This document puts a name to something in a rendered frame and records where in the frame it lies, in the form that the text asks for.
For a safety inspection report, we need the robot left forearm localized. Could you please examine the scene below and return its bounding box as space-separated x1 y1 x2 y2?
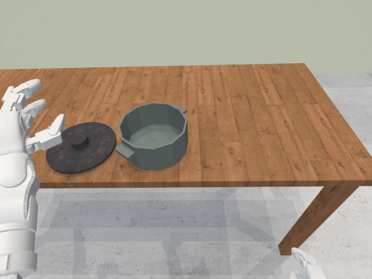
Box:
0 152 40 279

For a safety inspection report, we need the table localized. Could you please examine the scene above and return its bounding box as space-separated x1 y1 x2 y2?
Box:
0 63 372 256

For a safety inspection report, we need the pot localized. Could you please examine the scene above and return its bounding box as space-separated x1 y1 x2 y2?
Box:
115 102 188 170

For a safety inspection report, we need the knob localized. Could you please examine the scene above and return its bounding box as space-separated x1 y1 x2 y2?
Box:
70 133 89 149

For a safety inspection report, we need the right robot hand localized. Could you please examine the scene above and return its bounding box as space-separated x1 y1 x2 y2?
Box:
289 248 328 279

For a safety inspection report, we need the left robot hand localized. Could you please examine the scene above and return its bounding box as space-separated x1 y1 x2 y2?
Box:
0 79 65 156

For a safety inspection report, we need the lid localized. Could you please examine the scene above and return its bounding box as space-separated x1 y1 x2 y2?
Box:
46 122 116 174

